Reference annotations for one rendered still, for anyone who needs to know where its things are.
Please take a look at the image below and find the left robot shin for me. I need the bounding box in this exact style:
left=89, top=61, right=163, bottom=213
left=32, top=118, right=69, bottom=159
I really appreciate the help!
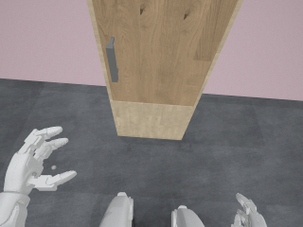
left=117, top=192, right=132, bottom=227

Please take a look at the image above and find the right robot hand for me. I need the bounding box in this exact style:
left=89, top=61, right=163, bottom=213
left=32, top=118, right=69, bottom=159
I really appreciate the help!
left=231, top=193, right=267, bottom=227

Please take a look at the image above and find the left robot forearm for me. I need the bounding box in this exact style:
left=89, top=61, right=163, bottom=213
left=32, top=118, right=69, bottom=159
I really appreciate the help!
left=0, top=191, right=30, bottom=227

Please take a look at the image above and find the cupboard door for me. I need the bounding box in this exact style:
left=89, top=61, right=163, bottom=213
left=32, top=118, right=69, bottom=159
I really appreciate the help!
left=92, top=0, right=239, bottom=107

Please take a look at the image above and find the right robot thigh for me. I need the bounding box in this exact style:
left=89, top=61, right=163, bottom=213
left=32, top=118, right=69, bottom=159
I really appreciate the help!
left=171, top=208, right=205, bottom=227

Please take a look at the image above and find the left robot hand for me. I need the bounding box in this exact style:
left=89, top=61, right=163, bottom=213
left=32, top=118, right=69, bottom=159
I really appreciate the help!
left=3, top=126, right=77, bottom=195

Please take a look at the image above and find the handle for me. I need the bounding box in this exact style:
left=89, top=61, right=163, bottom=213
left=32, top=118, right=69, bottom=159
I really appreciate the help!
left=105, top=37, right=118, bottom=82

